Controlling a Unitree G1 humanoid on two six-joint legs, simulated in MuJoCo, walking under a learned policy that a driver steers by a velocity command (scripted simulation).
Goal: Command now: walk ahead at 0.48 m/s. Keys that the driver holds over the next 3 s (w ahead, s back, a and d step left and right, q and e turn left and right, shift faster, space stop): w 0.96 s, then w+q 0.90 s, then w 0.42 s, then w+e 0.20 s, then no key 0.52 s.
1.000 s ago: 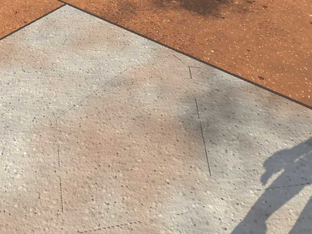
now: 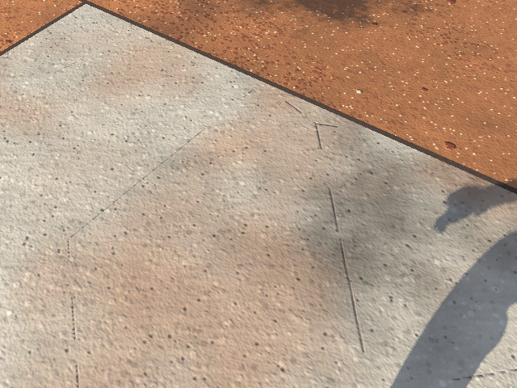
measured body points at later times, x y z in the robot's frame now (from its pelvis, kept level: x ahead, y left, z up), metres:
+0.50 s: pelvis +0.29 +0.01 +0.01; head +0.33 +0.01 +0.46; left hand +0.19 +0.24 -0.14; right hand +0.49 -0.20 -0.10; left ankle +0.42 +0.09 -0.71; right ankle +0.11 -0.06 -0.71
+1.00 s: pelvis +0.56 +0.00 +0.02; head +0.59 +0.00 +0.47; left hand +0.76 +0.21 -0.10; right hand +0.47 -0.22 -0.13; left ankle +0.42 +0.09 -0.72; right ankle +0.71 -0.10 -0.69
